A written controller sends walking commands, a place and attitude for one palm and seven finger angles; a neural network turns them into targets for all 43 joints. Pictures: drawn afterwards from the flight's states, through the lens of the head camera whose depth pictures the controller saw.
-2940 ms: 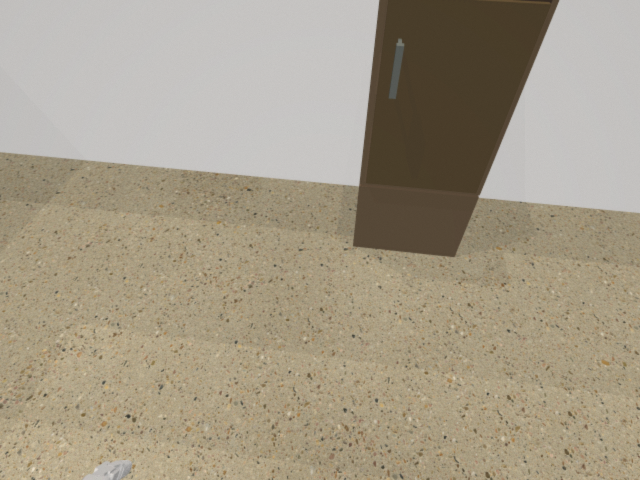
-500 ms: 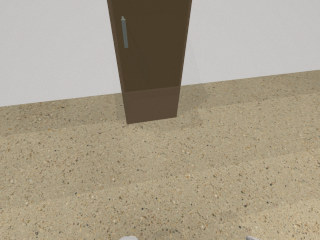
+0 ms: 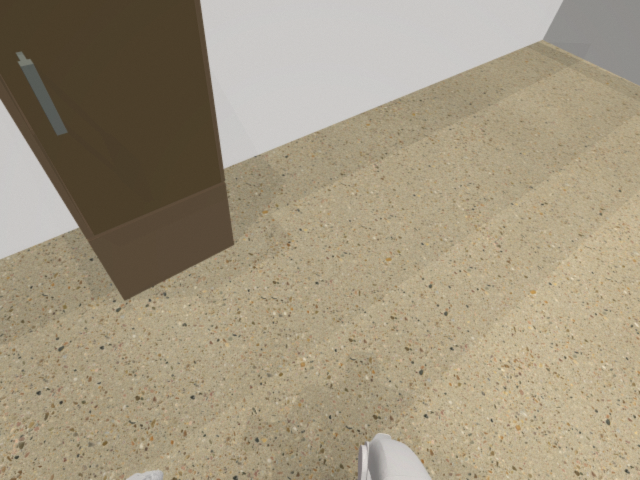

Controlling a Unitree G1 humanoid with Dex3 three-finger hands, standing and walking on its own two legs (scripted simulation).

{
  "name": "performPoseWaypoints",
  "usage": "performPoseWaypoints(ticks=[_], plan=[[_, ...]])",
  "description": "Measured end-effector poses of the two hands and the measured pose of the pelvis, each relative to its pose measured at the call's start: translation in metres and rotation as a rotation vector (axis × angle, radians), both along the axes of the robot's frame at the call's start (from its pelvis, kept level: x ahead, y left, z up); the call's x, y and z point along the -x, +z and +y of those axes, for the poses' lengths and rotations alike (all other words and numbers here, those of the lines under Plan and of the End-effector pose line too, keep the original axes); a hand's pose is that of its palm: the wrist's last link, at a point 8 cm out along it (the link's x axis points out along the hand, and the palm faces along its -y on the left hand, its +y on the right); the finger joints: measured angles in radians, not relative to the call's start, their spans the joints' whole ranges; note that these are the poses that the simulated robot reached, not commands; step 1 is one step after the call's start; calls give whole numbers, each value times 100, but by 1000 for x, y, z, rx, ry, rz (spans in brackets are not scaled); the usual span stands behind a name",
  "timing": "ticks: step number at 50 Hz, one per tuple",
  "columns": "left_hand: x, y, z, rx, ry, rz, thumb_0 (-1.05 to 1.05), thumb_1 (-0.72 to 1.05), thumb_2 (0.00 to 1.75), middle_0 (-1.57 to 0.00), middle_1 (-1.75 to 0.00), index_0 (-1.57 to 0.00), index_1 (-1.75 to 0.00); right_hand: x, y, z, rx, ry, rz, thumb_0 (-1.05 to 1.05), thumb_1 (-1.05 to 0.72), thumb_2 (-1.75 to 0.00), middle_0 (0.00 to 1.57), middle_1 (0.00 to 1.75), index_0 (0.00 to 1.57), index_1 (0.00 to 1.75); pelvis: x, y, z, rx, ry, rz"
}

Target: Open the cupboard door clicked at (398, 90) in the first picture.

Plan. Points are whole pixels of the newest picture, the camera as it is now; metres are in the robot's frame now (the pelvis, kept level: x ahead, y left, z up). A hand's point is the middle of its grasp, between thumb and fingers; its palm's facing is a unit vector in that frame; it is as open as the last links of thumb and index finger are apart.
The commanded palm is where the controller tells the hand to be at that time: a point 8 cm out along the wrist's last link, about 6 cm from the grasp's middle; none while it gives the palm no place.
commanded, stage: walk to a spot facing it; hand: left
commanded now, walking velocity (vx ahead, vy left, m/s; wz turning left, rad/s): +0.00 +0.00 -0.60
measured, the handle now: (41, 94) +0.74 +0.56 +0.02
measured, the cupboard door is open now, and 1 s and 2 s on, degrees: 0 0 0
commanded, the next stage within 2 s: none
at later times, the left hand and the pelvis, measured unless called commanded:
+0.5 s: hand (189, 403) +0.25 +0.20 -0.17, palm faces -0.22 -0.95 -0.24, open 7.4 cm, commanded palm none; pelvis +0.12 +0.02 -0.01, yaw -17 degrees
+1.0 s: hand (210, 348) +0.34 +0.18 -0.17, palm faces -0.56 -0.80 -0.20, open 7.4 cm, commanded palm none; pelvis +0.15 +0.07 +0.00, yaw -37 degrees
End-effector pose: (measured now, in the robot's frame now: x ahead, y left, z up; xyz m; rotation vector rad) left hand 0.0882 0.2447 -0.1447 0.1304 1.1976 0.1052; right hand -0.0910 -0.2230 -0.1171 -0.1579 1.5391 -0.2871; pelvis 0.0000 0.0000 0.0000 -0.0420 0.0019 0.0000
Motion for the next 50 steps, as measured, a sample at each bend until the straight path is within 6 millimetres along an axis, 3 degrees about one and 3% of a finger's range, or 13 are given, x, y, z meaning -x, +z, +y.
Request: performPoseWaypoints(ticks=[5,9,12,17,20,24,28,32,39,45,50], plan=[[-77,-12,-37,34,-125,-19,1,91,90,-19,-30,-20,-30,9,-8,16,-41,-115,108,0,-91,-90,20,30,20,30,-34,-12,-5,-5,-62,15],[-128,-21,-61,34,-185,-87,1,91,90,-20,-30,-20,-30,-10,-25,14,-74,-184,133,0,-90,-90,20,30,21,30,-66,-27,-17,-24,-104,17],[-142,-17,-63,17,-187,-95,0,90,90,-20,-30,-20,-30,-57,-34,2,-59,-185,49,1,-90,-90,20,30,21,30,-79,-24,-18,-20,-136,-8],[-146,-4,-46,-41,-206,-31,0,90,90,-20,-30,-21,-30,-171,-30,-21,-10,-139,-237,1,-91,-90,20,30,20,30,-98,-12,-12,-24,-198,-15],[-150,3,-29,-71,-225,-4,0,91,90,-20,-30,-21,-30,-228,-21,-26,14,-114,-385,0,-91,-90,20,30,20,30,-107,-9,-2,-29,-232,-7],[-162,5,-4,-87,-237,6,1,90,90,-20,-30,-21,-30,-277,-8,-22,39,-87,-496,0,-91,-90,20,30,20,30,-120,-9,16,-36,-282,4],[-179,-5,24,-82,-236,9,1,90,90,-20,-30,-21,-30,-300,-2,-8,80,-76,-525,0,-91,-90,20,30,20,30,-136,-15,38,-24,-324,12],[-196,-13,44,-74,-261,30,1,90,90,-20,-30,-20,-30,-291,7,12,110,-94,-499,0,-91,-90,20,30,21,30,-146,-13,55,-21,-387,-3],[-222,-3,50,-53,-374,68,1,91,90,-20,-30,-20,-30,-237,18,37,137,-236,-405,0,-90,-90,21,30,21,30,-156,3,71,16,-478,-1],[-246,2,27,-49,-490,76,1,91,90,-20,-30,-20,-30,-175,10,54,131,-396,-317,0,-90,-90,21,30,21,30,-156,5,75,11,-566,0],[-271,8,-17,-57,-616,27,1,91,90,-20,-30,-20,-30,-116,-6,67,102,-536,-244,0,-90,-90,20,30,21,30,-148,0,68,-6,-640,-3]])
